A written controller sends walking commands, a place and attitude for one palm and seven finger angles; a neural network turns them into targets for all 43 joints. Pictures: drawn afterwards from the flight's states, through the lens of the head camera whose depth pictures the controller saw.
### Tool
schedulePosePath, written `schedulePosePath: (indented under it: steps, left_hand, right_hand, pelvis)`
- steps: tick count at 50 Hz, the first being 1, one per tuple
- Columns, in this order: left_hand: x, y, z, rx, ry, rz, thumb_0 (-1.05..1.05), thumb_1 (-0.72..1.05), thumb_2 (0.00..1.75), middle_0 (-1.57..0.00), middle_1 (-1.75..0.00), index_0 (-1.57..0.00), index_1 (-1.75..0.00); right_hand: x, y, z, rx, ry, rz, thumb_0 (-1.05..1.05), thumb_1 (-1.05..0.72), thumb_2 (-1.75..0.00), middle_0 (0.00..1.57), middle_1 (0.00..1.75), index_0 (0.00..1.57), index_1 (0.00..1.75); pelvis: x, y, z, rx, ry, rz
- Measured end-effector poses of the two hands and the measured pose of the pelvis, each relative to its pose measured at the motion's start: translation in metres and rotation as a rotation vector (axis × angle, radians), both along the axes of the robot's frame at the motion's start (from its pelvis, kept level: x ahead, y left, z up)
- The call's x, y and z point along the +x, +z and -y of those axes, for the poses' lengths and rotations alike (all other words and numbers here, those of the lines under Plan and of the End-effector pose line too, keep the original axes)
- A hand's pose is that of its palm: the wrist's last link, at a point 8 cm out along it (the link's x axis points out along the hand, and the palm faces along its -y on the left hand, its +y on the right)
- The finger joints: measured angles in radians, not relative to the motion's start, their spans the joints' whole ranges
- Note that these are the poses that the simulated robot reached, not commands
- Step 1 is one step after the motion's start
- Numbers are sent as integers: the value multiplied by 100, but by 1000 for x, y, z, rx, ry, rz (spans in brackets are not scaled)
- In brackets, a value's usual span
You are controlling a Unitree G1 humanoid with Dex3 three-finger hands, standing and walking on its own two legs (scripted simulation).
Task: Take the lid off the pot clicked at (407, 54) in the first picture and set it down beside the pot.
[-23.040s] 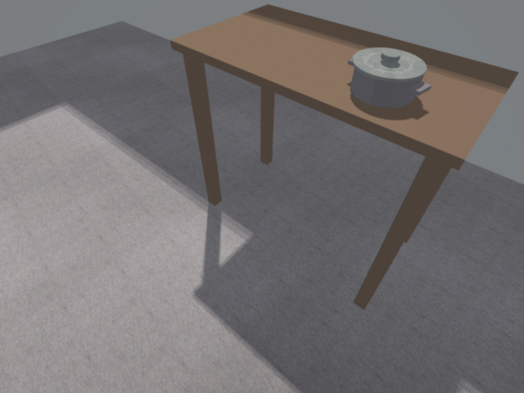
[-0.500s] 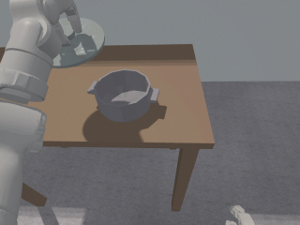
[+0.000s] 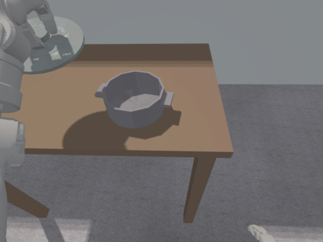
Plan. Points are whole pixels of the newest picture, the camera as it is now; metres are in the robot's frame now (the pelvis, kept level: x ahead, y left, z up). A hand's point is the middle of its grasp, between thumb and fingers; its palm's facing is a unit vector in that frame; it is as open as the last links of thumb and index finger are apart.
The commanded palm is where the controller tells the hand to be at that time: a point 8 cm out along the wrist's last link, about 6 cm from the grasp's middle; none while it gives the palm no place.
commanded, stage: move the lid sideways beside the pot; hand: left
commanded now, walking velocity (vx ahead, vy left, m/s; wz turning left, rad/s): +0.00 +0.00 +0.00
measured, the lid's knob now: (37, 34) +0.48 +0.27 +0.28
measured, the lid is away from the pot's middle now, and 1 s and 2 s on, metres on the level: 0.19 0.24 0.24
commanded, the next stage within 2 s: lower the lid onto the table in 0.68 s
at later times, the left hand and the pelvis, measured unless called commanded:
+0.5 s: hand (3, 32) +0.44 +0.31 +0.31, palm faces -0.13 -0.09 -0.99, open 7.4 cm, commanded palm +0.43 +0.31 +0.38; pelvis +0.00 +0.00 +0.00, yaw +0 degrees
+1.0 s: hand (8, 38) +0.44 +0.31 +0.29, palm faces -0.16 -0.12 -0.98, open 7.4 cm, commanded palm +0.43 +0.31 +0.36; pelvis +0.00 +0.00 +0.00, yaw +0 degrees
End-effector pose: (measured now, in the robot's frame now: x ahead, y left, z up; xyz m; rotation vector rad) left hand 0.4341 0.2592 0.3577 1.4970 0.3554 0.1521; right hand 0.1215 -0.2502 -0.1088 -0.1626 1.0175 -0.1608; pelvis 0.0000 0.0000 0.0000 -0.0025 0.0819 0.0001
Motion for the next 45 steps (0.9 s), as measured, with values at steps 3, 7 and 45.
schedulePosePath:
  steps: [3,7,45]
  left_hand:
    - [-2,2,-9,-8,20,-1,1,23,79,-70,-89,-71,-91]
    - [-4,1,-19,6,49,-13,0,23,79,-70,-89,-71,-91]
    - [-4,3,-48,-2,120,-22,1,23,79,-70,-90,-71,-91]
  right_hand:
    - [-1,0,0,-2,-4,-2,1,-91,-90,20,30,20,29]
    - [-2,0,-1,-1,-6,-11,1,-91,-90,20,30,20,29]
    - [-13,-5,4,-2,-23,-68,1,-91,-90,20,30,20,29]
  pelvis:
    - [-1,0,0,-1,-1,-1]
    - [-2,0,-1,-3,2,-2]
    - [0,1,-2,-9,7,-19]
